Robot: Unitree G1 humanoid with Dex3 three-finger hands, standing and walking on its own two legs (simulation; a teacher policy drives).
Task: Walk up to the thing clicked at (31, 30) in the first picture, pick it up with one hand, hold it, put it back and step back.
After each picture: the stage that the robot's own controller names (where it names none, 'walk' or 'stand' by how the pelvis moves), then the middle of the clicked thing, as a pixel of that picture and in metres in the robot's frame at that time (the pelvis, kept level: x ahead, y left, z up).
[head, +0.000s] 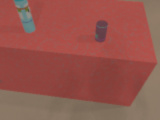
stand; (24, 13) +0.85 +0.38 -0.05
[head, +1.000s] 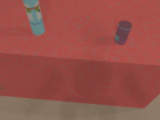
walk; (34, 13) +0.74 +0.27 -0.02
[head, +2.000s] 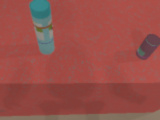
walk; (44, 30) +0.54 +0.18 -0.01
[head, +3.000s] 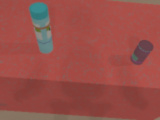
walk; (43, 31) +0.58 +0.21 -0.04
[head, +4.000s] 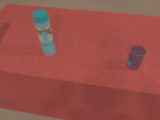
stand; (45, 34) +0.65 +0.23 -0.04
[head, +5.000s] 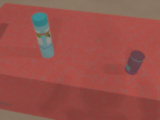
stand; (44, 37) +0.63 +0.23 -0.06
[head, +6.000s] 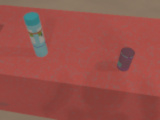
stand; (37, 36) +0.65 +0.27 -0.06
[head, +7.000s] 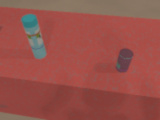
stand; (35, 38) +0.64 +0.28 -0.06
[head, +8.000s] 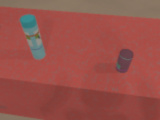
stand; (34, 39) +0.63 +0.28 -0.06
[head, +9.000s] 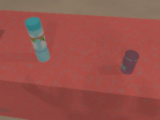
rise first; (38, 41) +0.62 +0.28 -0.05
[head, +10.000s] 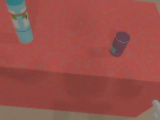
go down; (20, 19) +0.66 +0.25 -0.01
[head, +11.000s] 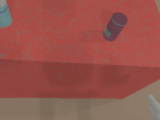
go down; out of the picture +0.64 +0.27 +0.03
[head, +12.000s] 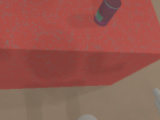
close in; out of the picture +0.65 +0.28 +0.05
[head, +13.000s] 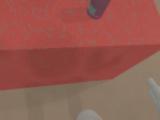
close; out of the picture +0.65 +0.29 +0.07
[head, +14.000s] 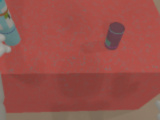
lift; (2, 20) +0.62 +0.28 +0.03
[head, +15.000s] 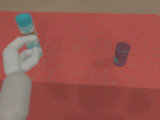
close; (30, 38) +0.65 +0.28 -0.02
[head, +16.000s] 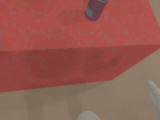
lift; out of the picture +0.65 +0.29 +0.06
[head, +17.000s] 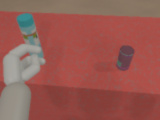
hold; (31, 39) +0.63 +0.27 -0.01
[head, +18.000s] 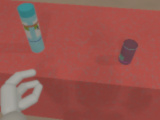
hold; (32, 30) +0.64 +0.27 -0.01
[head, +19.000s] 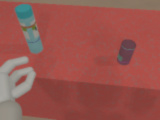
stand; (30, 31) +0.64 +0.27 +0.00
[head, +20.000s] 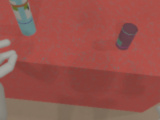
hold; (22, 10) +0.66 +0.26 +0.01
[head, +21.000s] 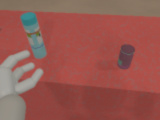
go down; (34, 37) +0.65 +0.28 -0.02
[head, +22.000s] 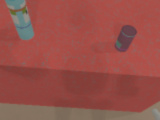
hold; (20, 14) +0.64 +0.26 +0.01
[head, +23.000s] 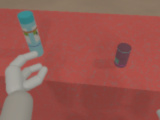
go down; (32, 35) +0.65 +0.28 -0.02
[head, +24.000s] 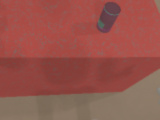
hold; out of the picture +0.64 +0.28 +0.05
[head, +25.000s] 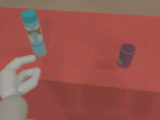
stand; (35, 35) +0.65 +0.27 -0.01
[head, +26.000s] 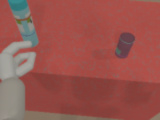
close; (25, 23) +0.64 +0.27 +0.00
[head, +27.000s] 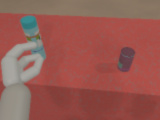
stand; (34, 40) +0.63 +0.27 -0.02
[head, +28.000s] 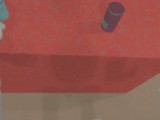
hold; out of the picture +0.66 +0.27 +0.04
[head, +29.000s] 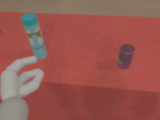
stand; (35, 38) +0.65 +0.27 -0.01
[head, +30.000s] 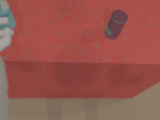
hold; out of the picture +0.64 +0.27 +0.03
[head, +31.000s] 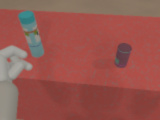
crouch; (32, 36) +0.66 +0.28 -0.02
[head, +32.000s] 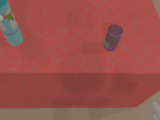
crouch; (6, 21) +0.64 +0.28 -0.01
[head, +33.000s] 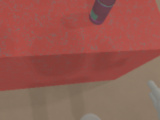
lower; out of the picture +0.63 +0.29 +0.04
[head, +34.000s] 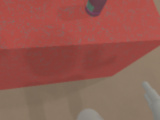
lower; out of the picture +0.65 +0.29 +0.07
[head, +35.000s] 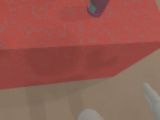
lower; out of the picture +0.65 +0.29 +0.07
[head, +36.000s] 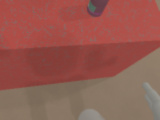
lower; out of the picture +0.65 +0.29 +0.07
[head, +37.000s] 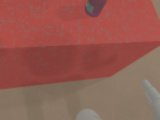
open; out of the picture +0.65 +0.29 +0.07
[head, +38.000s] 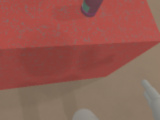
withdraw; out of the picture +0.65 +0.29 +0.07
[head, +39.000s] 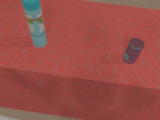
sink last; (36, 24) +0.63 +0.26 +0.00
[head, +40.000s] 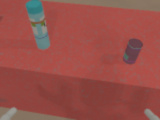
stand; (39, 27) +0.66 +0.26 +0.00
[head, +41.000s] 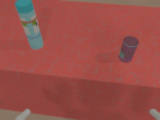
stand; (31, 26) +0.64 +0.27 +0.01
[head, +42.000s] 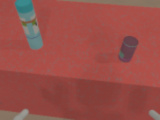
stand; (30, 26) +0.64 +0.27 +0.01
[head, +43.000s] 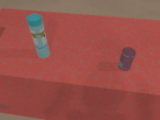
stand; (39, 37) +0.66 +0.26 -0.05
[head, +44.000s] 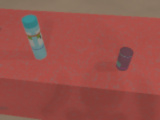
stand; (35, 39) +0.64 +0.28 -0.06
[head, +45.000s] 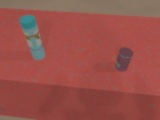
stand; (33, 39) +0.63 +0.28 -0.06
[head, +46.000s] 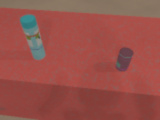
walk; (34, 39) +0.63 +0.28 -0.06
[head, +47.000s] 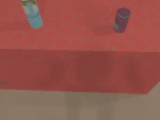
walk; (30, 6) +0.74 +0.30 -0.03
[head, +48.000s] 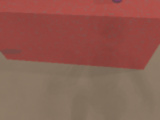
walk; out of the picture +1.02 +0.28 -0.03
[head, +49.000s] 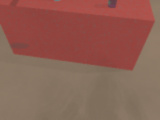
stand; out of the picture +1.29 +0.26 -0.04
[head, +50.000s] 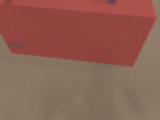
stand; out of the picture +1.25 +0.25 -0.05
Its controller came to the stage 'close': yes
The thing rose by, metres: 0.00
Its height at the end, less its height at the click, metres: +0.00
